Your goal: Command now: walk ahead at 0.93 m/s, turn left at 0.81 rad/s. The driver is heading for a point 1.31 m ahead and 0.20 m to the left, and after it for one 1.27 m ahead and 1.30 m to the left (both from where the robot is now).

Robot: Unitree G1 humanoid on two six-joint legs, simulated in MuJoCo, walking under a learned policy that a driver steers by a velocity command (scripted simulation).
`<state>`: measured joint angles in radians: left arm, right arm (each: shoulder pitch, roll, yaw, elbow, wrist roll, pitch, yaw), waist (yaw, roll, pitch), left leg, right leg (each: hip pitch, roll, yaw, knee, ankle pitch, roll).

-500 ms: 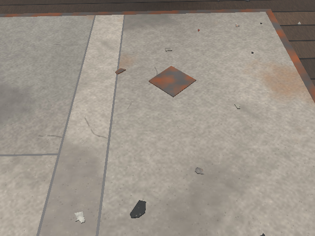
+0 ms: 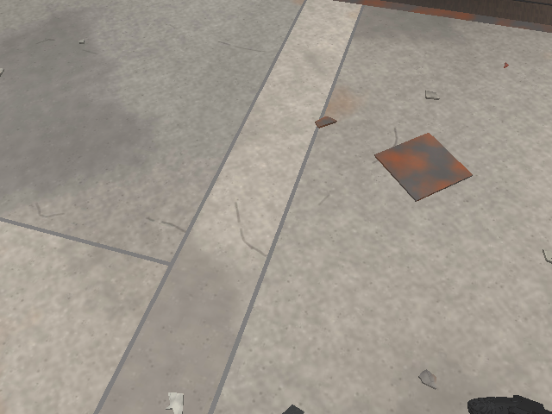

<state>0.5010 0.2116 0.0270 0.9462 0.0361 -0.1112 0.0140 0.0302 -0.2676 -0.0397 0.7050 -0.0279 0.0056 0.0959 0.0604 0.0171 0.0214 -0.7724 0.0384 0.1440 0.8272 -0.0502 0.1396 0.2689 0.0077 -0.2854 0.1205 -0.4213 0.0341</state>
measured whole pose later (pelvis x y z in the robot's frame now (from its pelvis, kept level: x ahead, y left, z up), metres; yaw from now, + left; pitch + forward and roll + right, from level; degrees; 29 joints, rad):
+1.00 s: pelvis +0.89 +0.26 +0.00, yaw +19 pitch +3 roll -1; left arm 0.54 0.26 0.04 0.94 -0.01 -0.08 -0.01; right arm -0.04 -0.25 0.03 0.64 -0.07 -0.10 0.01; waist 0.12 0.00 0.03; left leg -0.53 0.03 0.03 0.64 -0.16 0.03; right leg -0.07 0.02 0.09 0.90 -0.45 -0.08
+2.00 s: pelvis +1.48 +0.44 +0.02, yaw +28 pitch +2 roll -2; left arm -0.05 0.28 0.06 0.74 0.00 0.00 0.02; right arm 0.26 -0.31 -0.10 0.66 0.02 0.00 -0.01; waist -0.05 -0.02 0.08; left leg -0.42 -0.09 -0.05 0.50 -0.12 0.10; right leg -0.52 0.04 0.08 1.16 -0.44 0.03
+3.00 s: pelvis +1.53 +0.45 +0.03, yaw +86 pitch +4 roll -3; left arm 0.05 0.34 0.10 0.68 0.01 -0.01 0.02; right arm 0.21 -0.34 -0.09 0.56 0.01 0.04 -0.02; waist 0.00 -0.03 0.07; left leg -0.34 -0.04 -0.11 0.50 -0.21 0.04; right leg -0.58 0.00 0.05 1.08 -0.36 0.06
